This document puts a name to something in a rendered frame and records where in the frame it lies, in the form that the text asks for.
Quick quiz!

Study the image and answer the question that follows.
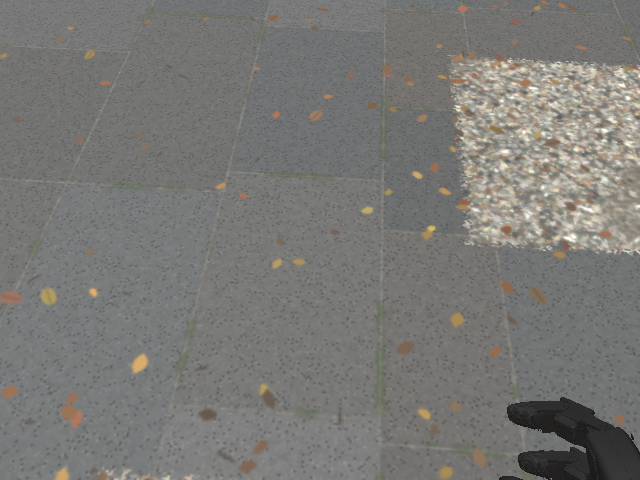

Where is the robot right hand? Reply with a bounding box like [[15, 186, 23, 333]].
[[499, 397, 640, 480]]

